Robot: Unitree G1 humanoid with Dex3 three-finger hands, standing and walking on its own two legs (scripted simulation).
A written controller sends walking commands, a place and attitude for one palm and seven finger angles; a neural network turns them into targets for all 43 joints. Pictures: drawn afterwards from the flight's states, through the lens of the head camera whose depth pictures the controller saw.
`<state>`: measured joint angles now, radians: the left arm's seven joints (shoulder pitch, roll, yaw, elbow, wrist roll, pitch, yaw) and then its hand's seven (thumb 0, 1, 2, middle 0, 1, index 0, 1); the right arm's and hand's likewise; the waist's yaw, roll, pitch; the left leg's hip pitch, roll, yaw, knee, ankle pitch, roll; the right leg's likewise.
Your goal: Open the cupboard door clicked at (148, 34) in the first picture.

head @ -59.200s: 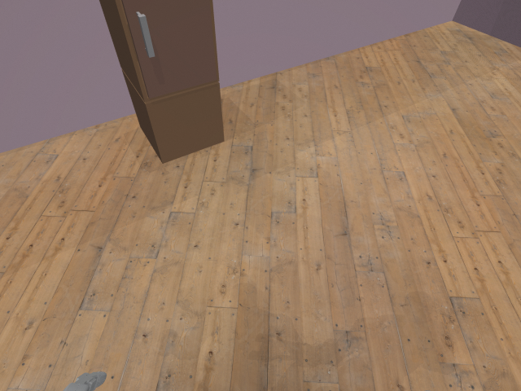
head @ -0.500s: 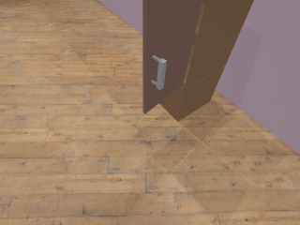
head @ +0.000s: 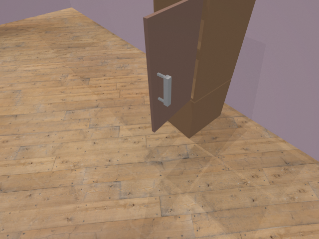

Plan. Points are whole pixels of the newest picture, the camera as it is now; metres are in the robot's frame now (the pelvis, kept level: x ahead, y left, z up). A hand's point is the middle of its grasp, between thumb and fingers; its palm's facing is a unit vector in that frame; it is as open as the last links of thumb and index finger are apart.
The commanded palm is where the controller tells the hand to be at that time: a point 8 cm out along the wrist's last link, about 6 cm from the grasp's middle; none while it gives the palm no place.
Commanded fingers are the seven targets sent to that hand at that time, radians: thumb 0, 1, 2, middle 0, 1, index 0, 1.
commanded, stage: let the arm hang, fingers relaxed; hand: left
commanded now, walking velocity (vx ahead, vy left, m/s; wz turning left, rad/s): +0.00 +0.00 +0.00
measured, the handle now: (163, 89) +0.72 +0.02 -0.07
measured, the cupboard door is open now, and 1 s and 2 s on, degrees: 100 100 100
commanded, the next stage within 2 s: look to check the result in 0.16 s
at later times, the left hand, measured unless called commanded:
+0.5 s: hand out of the picture -0.02 +0.17 -0.17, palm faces +0.02 -0.98 -0.20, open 7.4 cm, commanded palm none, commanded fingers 0.00 0.90 0.90 -0.20 -0.30 -0.20 -0.30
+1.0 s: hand out of the picture +0.03 +0.19 -0.17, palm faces +0.00 -0.97 -0.25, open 7.4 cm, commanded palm none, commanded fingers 0.00 0.90 0.90 -0.20 -0.30 -0.20 -0.30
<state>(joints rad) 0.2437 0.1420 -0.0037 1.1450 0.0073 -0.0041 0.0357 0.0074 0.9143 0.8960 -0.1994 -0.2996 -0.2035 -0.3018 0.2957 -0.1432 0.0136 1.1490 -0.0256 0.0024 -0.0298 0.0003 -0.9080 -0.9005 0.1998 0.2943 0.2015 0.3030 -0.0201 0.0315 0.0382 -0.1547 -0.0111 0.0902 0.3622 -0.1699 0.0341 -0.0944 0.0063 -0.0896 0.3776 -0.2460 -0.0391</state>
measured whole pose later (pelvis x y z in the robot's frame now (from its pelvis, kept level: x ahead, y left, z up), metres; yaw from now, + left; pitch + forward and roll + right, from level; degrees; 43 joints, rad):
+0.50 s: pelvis +0.00 +0.00 +0.00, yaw +0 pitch -2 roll +0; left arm 0.29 0.13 0.00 1.17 0.01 -0.01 0.04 0.01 0.91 0.90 -0.20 -0.30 -0.20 -0.30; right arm 0.29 -0.14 0.00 1.15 -0.02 -0.01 -0.04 0.00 -0.90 -0.90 0.20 0.29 0.20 0.30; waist -0.01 0.02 0.05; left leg -0.17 -0.02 0.09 0.37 -0.17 0.04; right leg -0.11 0.00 -0.09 0.38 -0.25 -0.03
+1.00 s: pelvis +0.01 +0.00 +0.00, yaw +0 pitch -1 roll +0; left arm 0.21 0.18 0.01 1.15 0.01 -0.01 0.03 0.01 0.91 0.90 -0.20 -0.30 -0.20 -0.30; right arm 0.23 -0.20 0.00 1.15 -0.02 -0.01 -0.03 0.00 -0.90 -0.90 0.20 0.29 0.20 0.30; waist -0.02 0.02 0.06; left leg -0.15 -0.01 0.09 0.35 -0.17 0.03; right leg -0.09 0.01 -0.09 0.36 -0.25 -0.04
